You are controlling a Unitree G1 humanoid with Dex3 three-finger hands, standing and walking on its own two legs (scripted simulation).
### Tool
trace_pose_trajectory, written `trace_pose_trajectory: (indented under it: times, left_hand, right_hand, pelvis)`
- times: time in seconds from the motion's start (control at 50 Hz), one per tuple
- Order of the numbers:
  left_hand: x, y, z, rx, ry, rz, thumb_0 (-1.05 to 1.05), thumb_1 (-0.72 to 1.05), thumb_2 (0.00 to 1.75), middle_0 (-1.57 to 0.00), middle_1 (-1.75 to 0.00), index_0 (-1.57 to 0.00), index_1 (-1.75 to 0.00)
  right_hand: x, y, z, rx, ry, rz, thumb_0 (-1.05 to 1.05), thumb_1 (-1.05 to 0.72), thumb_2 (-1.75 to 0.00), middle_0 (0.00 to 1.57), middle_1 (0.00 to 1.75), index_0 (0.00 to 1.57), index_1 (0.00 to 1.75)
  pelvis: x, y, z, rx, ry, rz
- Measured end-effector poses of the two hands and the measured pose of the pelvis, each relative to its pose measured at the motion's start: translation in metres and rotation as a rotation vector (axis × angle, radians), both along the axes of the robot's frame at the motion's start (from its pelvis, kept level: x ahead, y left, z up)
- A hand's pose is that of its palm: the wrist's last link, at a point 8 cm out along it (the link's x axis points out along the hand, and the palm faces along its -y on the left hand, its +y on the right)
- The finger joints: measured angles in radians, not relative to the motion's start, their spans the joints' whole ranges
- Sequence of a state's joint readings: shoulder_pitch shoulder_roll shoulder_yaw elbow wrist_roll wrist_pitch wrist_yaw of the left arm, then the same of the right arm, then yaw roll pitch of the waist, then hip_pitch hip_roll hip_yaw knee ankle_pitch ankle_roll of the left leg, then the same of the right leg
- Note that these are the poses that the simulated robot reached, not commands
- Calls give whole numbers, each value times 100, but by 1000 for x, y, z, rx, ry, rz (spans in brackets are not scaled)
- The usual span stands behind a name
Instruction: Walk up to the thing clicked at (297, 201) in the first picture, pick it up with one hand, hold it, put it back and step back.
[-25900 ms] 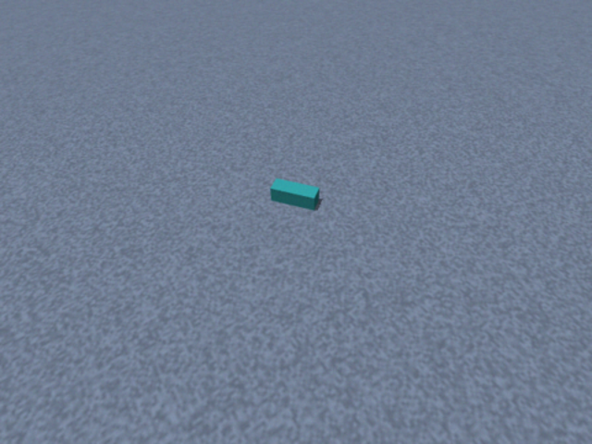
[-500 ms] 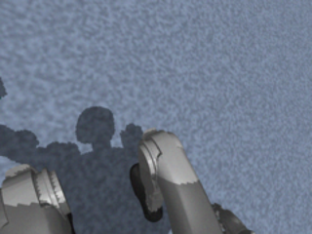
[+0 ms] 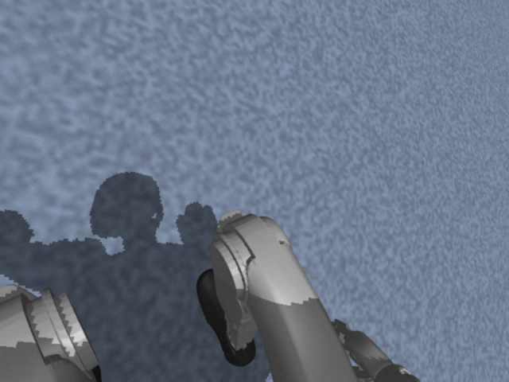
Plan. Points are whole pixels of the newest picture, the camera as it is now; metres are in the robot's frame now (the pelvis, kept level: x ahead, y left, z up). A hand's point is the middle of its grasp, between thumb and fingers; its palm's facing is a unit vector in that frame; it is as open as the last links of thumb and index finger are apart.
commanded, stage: rest palm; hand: left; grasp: from above
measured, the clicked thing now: out of the picture +0.47 +0.40 -0.27
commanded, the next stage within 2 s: close in 1.34 s
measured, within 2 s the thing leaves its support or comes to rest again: neither
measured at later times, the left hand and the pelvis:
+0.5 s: hand out of the picture +0.45 +0.39 -0.23, palm faces -0.46 -0.17 -0.87, open 14.4 cm; pelvis +0.00 +0.00 +0.00, yaw -1 degrees
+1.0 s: hand out of the picture +0.46 +0.39 -0.24, palm faces -0.43 -0.15 -0.89, open 13.9 cm; pelvis +0.00 +0.00 +0.00, yaw -1 degrees
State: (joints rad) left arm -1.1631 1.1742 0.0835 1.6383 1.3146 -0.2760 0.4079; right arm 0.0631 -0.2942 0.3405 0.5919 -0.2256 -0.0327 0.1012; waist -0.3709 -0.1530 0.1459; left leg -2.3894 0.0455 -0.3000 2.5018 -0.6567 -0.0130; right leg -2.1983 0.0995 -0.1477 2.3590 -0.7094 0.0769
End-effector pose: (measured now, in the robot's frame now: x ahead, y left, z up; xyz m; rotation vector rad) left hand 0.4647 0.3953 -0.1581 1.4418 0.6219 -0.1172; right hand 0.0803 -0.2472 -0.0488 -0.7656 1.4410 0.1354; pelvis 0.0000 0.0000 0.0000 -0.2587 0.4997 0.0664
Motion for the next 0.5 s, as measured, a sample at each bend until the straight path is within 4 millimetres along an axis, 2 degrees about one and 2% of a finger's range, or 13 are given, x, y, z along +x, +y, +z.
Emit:
trace_pose_trajectory:
  times: [0.16,0.5]
  left_hand:
    - [4,-1,-7,-3,5,8,0,-56,101,-8,-102,-7,-103]
    - [-8,-2,-14,-31,17,-24,0,-59,104,-8,-100,-6,-102]
  right_hand:
    - [-4,3,4,6,27,3,0,-91,-90,20,30,20,30]
    - [0,-1,10,-11,28,59,0,-91,-90,20,30,20,30]
  pelvis:
    - [2,1,2,-6,1,-3]
    - [-2,2,2,-15,-32,-7]
